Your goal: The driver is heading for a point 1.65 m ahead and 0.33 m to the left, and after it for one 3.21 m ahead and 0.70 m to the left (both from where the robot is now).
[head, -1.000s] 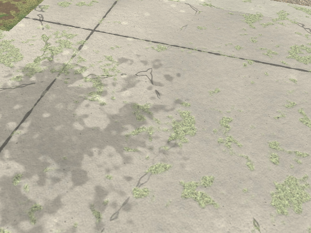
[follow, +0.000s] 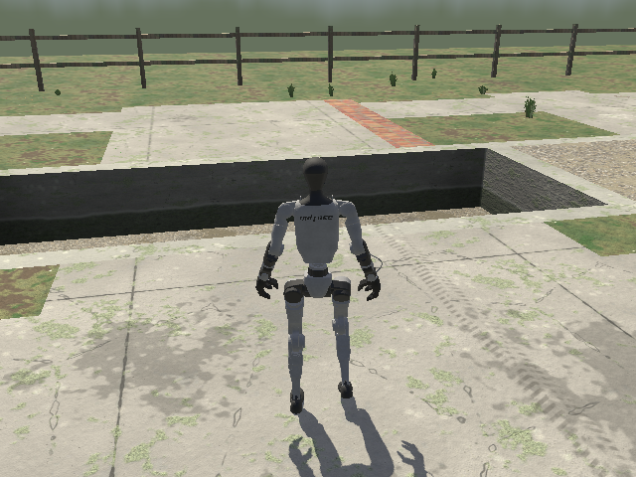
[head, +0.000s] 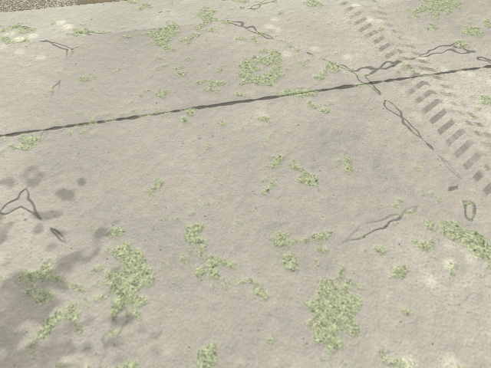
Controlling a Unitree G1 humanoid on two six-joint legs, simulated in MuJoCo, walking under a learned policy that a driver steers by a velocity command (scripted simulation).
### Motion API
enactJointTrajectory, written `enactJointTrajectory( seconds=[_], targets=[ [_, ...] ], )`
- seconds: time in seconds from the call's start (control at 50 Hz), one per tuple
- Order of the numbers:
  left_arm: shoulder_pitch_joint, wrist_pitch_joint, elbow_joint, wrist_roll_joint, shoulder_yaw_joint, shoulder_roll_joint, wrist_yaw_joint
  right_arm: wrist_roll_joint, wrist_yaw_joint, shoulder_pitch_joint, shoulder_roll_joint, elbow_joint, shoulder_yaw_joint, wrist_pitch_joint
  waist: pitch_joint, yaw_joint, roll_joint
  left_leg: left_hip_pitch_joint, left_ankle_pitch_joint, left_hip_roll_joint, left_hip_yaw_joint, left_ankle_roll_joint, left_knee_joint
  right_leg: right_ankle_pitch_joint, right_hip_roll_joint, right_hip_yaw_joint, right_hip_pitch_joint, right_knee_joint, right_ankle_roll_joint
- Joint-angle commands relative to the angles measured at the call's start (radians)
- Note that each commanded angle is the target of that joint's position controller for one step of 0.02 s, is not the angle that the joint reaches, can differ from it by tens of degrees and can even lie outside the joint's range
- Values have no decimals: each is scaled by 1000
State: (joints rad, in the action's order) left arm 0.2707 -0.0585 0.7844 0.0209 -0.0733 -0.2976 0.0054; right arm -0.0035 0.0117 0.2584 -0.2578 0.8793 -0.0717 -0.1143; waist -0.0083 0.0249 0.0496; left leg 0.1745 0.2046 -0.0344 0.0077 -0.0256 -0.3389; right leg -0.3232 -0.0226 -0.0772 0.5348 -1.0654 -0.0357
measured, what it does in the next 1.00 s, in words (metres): walks ahead: right foot, then left foot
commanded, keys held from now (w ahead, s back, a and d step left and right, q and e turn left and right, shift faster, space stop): w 1.00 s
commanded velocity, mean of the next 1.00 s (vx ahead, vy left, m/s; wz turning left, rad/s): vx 0.49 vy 0.00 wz -0.07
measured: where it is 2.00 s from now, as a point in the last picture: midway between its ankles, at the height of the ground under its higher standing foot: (251, 192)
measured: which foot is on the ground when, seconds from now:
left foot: down 0.00-0.30, up 0.32-0.78, down 0.80-1.00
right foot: up 0.00-0.26, down 0.28-0.82, up 0.84-1.00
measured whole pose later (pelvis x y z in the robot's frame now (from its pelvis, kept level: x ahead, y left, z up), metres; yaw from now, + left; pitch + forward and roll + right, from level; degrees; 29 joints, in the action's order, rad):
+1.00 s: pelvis +0.56 -0.01 +0.00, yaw -2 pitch +1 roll +0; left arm 0.24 -0.07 0.81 0.01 -0.06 -0.30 0.00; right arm -0.01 0.04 0.27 -0.27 0.83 -0.04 -0.09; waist 0.03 0.02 0.04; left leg 0.25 0.16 -0.05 0.06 -0.07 -0.38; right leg -0.29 -0.10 -0.03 0.56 -1.10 -0.02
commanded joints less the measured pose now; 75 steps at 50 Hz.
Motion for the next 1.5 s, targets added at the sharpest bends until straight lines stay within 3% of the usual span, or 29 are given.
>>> enactJointTrajectory(
  seconds=[0.02, 0.18, 0.22, 0.26, 0.28, 0.3, 0.32, 0.34, 0.4, 0.48, 0.68, 0.76, 0.8, 0.82, 0.84, 0.86, 0.88, 0.92, 1.0, 1.12, 1.22, 1.28, 1.32, 1.34, 1.36, 1.38, 1.4, 1.44, 1.5],
  targets=[
    [-67, -18, -101, -13, 1, -30, -9, 7, -1, -11, -139, -44, -23, -11, 43, -4, -146, -92, -134, 265, -234, -185, 202, 96, -76, 1, 198, 104, 19],
    [-296, -27, -188, 1, 23, -25, -40, 34, -4, 111, -195, 2, -24, 15, 70, 48, -145, -107, -264, 272, -103, -144, 176, 302, -30, 81, 34, 480, 4],
    [-289, -28, -196, 1, 13, -52, -46, 36, -7, 118, -209, 9, -25, 27, 60, 19, -154, -165, -380, 296, -99, -125, 122, 246, -9, 92, -19, 524, -26],
    [-96, -26, -141, -6, -23, -114, -40, 36, -12, 113, -210, 9, -20, 39, -59, -95, -144, -143, -674, 245, -29, -86, -121, 247, 46, 138, -318, 577, -76],
    [79, -21, -101, -11, -46, -170, -28, 20, -15, 106, -183, -9, -5, 36, -177, -172, -110, 20, -558, 203, 4, -50, -363, 260, -48, 42, -599, 542, -123],
    [188, -13, -83, -27, -70, -286, -21, 6, -9, 211, -64, -43, 35, 18, -347, -145, 146, 417, -56, 54, 47, 19, -787, 118, -335, -423, -984, 583, -280],
    [210, -10, -75, -15, -49, -215, -25, 18, -3, 201, -102, -24, 28, -5, -425, -155, 186, 526, 363, 27, -100, 10, -930, 30, -390, -678, -979, 735, -315],
    [130, -13, -80, -13, -28, -164, -28, 47, 1, 107, -180, -58, 3, -14, -241, -142, 125, 618, 314, 86, -98, -4, -985, 14, -346, -530, -848, 752, -261],
    [-46, -22, -100, -27, -2, -80, -36, 20, -7, 36, -152, -71, 0, 4, -34, -41, 38, 506, 111, 187, -69, -2, -835, 201, -220, -231, -457, 842, -201],
    [-57, -48, -70, -22, -12, -97, -36, 10, -11, 29, -100, -80, 8, 41, 9, 5, 25, 471, -11, 198, -60, 31, -724, 311, -194, -113, -334, 936, -224],
    [114, -24, 33, 0, -26, -153, -8, 19, 30, -299, -87, -196, 27, 17, 91, -97, -6, 482, -295, 125, -25, 11, -222, 320, -209, -6, -500, 909, -167],
    [107, -1, 52, 1, -33, -174, 1, 17, 40, -237, -132, -200, 11, 11, 37, -39, 30, 360, -137, 75, 12, -43, -168, 591, -234, -7, -613, 768, -126],
    [99, 9, 40, -14, -14, -135, 8, 9, 24, 48, -217, -126, -31, 13, -167, 92, -5, -78, -182, 93, -5, -109, -191, 690, -141, 69, -476, 397, -70],
    [219, -9, 15, -18, 18, -33, 0, -10, 18, 162, -318, -112, -55, 19, -335, 68, -209, -502, -53, 354, -432, -261, -179, 324, 0, 115, -68, -11, 6],
    [209, -31, 32, -13, 23, -33, -5, 9, 21, 195, -263, -99, -40, 24, -415, 84, -315, -588, 86, 430, -751, -310, 0, -241, 84, -10, 111, -192, 19],
    [123, -46, 9, 15, -2, -126, -12, 16, 20, 139, -213, -107, -20, 24, -270, 89, -234, -489, 179, 404, -650, -259, 30, -217, 21, -56, 220, -270, 4],
    [42, -52, -16, 24, -1, -131, -13, 13, 17, 69, -188, -122, -13, 26, -153, 67, -167, -340, 142, 371, -515, -227, 47, -131, -33, -17, 234, -242, -8],
    [9, -39, -20, -3, -8, -114, -4, -7, 21, -31, -130, -134, 4, 18, -38, -2, -124, -90, -23, 296, -343, -200, 110, 1, -108, -3, 138, -111, -7],
    [31, -3, -10, -12, -1, -60, 2, -2, 20, -36, -145, -113, -3, -1, -4, -46, -125, 21, -188, 259, -205, -222, 197, 108, -128, 10, 85, -1, 27],
    [-173, -20, -63, -16, 14, -22, -12, 10, -5, 45, -174, -69, -10, 15, 45, 16, -102, -31, -259, 207, -65, -177, 218, 415, -99, 52, 109, 366, 48],
    [-313, -34, -116, -4, 21, -27, -39, 20, -10, 134, -194, -21, -17, 39, 85, 64, -103, -173, -245, 265, -79, -174, 170, 393, -62, 67, 133, 518, 26],
    [-301, -44, -129, -6, 12, -57, -52, 27, -17, 135, -205, -7, -23, 56, 71, 29, -122, -242, -360, 300, -117, -153, 89, 279, -40, 63, 74, 568, -10],
    [-114, -50, -78, -11, -19, -114, -44, 27, -21, 94, -209, -16, -22, 65, -42, -83, -127, -204, -598, 245, -89, -119, -117, 269, 12, 107, -213, 615, -49],
    [67, -50, -36, -24, -43, -176, -33, 14, -22, 89, -164, -36, -3, 62, -188, -155, -90, -43, -482, 189, -55, -85, -357, 311, -81, 25, -524, 554, -98],
    [179, -42, -16, -38, -70, -279, -23, 10, -15, 207, -52, -61, 31, 43, -355, -132, 135, 378, -49, 28, 11, -5, -759, 170, -353, -393, -949, 578, -241],
    [195, -36, -17, -29, -48, -199, -23, 25, -11, 195, -88, -44, 25, 24, -423, -154, 192, 507, 380, -2, -127, -3, -914, 52, -411, -622, -966, 715, -269],
    [128, -35, -20, -22, -29, -142, -19, 53, -8, 109, -175, -66, -2, 18, -249, -152, 121, 590, 330, 56, -145, -11, -976, -9, -375, -476, -837, 744, -214],
    [-6, -37, -26, -21, -9, -79, -18, 41, -15, 21, -163, -88, -7, 26, -69, -94, 42, 557, 173, 138, -103, -9, -896, 65, -302, -252, -560, 818, -164],
    [-89, -59, -13, -33, -7, -50, -23, 38, -18, 79, -101, -69, -10, 70, 0, -20, 64, 430, 74, 180, -107, 5, -830, 199, -248, -61, -369, 915, -148]
  ],
)
Keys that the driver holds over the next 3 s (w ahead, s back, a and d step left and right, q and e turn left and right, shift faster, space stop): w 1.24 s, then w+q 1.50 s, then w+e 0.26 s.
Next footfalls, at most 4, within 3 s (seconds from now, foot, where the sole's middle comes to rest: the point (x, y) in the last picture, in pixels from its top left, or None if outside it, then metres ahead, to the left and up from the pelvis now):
0.28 right None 0.31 -0.16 -0.78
0.80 left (218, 321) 0.63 0.07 -0.78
1.34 right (296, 234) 0.93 -0.18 -0.78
1.86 left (211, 175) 1.18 0.10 -0.78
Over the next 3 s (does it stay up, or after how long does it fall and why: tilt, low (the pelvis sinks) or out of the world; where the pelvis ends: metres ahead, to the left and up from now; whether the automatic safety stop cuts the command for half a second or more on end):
stays up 1.56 0.30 -0.01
